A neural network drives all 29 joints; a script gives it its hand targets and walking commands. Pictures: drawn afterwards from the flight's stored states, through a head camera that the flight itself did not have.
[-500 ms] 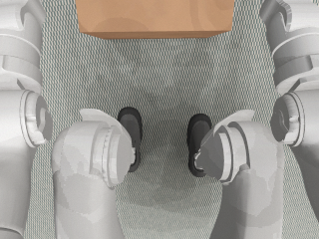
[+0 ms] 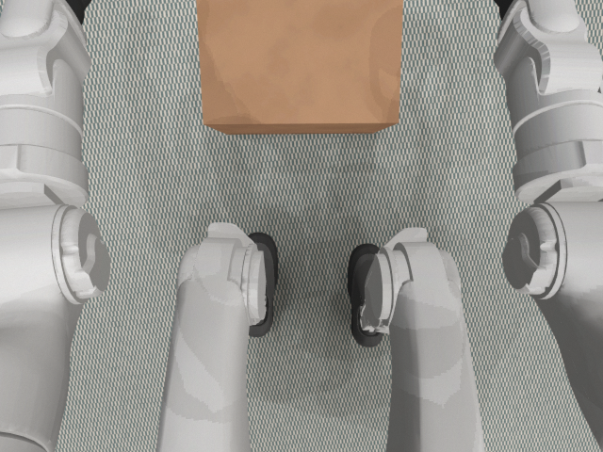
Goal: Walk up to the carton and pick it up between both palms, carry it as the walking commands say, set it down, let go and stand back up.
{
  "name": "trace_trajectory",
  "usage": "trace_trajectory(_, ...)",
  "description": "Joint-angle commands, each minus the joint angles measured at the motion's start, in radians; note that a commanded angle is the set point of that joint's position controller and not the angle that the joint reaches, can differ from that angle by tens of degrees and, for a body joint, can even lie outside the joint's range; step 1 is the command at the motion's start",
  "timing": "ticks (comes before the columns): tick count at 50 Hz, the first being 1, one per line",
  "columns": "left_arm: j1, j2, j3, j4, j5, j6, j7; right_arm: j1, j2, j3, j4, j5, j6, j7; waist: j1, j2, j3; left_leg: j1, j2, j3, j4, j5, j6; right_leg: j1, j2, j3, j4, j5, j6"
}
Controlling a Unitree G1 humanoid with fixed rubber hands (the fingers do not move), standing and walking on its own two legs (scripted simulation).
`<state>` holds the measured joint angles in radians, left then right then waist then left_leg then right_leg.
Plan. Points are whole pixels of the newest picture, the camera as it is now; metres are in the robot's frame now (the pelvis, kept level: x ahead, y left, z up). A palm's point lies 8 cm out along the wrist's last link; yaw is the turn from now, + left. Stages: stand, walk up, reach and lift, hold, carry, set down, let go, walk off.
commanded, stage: set down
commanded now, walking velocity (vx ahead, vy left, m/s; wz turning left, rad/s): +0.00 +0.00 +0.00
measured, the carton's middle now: (299, 57) +0.56 +0.04 -0.35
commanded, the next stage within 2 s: let go in 0.88 s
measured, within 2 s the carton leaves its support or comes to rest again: neither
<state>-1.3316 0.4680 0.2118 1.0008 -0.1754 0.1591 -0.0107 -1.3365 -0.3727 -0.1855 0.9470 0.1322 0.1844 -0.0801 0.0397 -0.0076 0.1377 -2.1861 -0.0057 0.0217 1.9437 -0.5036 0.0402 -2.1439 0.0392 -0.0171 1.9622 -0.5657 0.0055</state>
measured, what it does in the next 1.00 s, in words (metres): rises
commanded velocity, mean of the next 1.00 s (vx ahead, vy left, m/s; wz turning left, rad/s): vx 0.00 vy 0.00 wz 0.00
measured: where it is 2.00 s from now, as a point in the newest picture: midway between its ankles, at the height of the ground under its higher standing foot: (312, 307)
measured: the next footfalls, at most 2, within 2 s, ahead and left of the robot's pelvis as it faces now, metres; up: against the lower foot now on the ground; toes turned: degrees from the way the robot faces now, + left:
none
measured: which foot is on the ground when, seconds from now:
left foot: down 0.00-1.00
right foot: down 0.00-1.00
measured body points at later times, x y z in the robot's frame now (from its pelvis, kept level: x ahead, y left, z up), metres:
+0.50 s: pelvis +0.02 +0.00 +0.13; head +0.35 +0.02 +0.44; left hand +0.55 +0.28 +0.03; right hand +0.58 -0.18 +0.03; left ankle +0.12 +0.10 -0.40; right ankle +0.10 -0.11 -0.40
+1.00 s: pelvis +0.05 +0.00 +0.23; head +0.35 +0.02 +0.57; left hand +0.54 +0.27 +0.13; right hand +0.57 -0.18 +0.13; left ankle +0.12 +0.10 -0.40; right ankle +0.10 -0.11 -0.40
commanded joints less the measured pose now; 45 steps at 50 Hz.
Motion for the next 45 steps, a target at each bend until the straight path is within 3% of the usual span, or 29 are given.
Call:
trace_trajectory(1, -0.22, 0.161, 0.038, -0.135, 0.016, -0.001, -0.011, -0.232, -0.131, -0.032, -0.137, -0.015, -0.004, 0.008, 0.013, 0.014, -1.183, 0.739, -0.019, -0.02, -0.206, 0.318, -0.04, 0.491, 0.029, -0.023, -0.217, 0.221, 0.007)
trace_trajectory(18, -0.085, 0.147, 0.093, -0.258, 0.062, 0.043, -0.055, -0.09, -0.112, -0.084, -0.252, -0.04, 0.035, 0.057, 0.005, 0.023, -1.28, 0.986, -0.029, -0.027, -0.5, 0.467, -0.053, 0.702, 0.035, -0.014, -0.518, 0.359, 0.018)
trace_trajectory(38, 0.003, 0.104, 0.129, -0.228, 0.104, 0.002, -0.092, 0.013, -0.059, -0.111, -0.241, -0.089, -0.002, 0.086, 0.005, 0.019, -1.188, 1.308, -0.02, -0.044, -0.909, 0.555, -0.051, 0.994, 0.021, 0.021, -0.937, 0.45, 0.029)
trace_trajectory(45, 0.054, 0.03, 0.162, -0.14, 0.181, -0.033, -0.097, 0.065, 0.002, -0.139, -0.167, -0.157, -0.032, 0.092, -0.006, 0.01, -1.04, 1.282, -0.011, -0.053, -0.973, 0.548, -0.062, 0.967, 0.009, 0.012, -1.001, 0.456, 0.029)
